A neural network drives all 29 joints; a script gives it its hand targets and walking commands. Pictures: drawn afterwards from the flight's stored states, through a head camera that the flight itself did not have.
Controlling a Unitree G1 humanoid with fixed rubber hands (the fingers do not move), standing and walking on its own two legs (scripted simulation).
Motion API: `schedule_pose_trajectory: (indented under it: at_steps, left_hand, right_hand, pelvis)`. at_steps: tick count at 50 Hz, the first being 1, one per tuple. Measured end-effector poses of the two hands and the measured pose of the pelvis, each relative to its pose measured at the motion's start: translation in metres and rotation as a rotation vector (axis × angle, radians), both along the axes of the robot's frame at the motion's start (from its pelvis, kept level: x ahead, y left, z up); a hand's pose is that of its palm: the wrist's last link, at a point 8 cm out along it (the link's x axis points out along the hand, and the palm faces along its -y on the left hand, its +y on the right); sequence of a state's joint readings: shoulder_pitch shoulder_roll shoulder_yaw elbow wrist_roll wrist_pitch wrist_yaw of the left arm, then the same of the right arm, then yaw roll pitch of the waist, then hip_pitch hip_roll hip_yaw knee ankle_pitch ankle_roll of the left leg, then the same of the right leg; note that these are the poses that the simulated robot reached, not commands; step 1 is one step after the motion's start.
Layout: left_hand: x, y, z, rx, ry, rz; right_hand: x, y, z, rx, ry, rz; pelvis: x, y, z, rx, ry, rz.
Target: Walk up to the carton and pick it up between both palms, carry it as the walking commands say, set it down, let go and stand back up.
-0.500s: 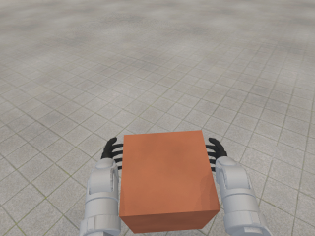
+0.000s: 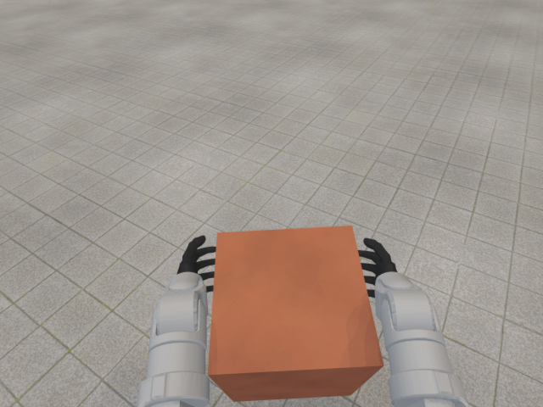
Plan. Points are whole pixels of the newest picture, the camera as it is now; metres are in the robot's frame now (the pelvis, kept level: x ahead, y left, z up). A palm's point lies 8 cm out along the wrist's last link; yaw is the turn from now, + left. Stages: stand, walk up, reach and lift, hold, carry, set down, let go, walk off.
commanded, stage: reach and lift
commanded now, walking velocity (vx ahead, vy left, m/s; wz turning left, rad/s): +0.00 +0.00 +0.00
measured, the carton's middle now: (288, 319) +0.28 +0.00 -0.04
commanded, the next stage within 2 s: hold in 0.54 s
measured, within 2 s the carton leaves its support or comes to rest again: neither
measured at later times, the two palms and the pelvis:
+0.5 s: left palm (189, 291) +0.28 +0.15 +0.05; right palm (388, 288) +0.28 -0.15 +0.04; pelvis +0.00 -0.01 +0.00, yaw +0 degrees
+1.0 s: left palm (186, 290) +0.28 +0.15 +0.05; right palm (385, 288) +0.28 -0.15 +0.05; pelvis +0.00 +0.00 +0.00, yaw +0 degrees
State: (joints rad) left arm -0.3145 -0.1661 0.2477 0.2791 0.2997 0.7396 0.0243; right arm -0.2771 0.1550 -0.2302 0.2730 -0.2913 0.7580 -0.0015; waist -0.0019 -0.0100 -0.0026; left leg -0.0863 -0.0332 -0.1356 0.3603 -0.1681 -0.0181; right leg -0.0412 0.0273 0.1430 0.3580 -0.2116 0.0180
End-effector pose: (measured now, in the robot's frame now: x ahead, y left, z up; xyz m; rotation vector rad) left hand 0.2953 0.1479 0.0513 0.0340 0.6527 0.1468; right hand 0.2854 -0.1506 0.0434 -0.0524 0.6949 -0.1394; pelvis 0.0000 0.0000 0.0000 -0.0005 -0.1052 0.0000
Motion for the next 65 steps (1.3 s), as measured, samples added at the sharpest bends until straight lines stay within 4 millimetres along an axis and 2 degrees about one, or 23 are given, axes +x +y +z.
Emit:
schedule_pose_trajectory:
  at_steps: [29,65]
  left_hand:
    - [-0.015,0.0,-0.001,0.003,0.004,0.004]
    - [-0.013,0.003,-0.003,0.001,0.002,-0.007]
  right_hand:
    - [-0.01,-0.001,0.001,-0.013,0.003,0.019]
    - [-0.012,0.003,0.0,-0.027,0.004,0.011]
  pelvis:
    - [-0.005,-0.005,-0.001,-0.001,-0.018,0.008]
    - [-0.003,0.002,-0.001,0.0,-0.018,-0.001]
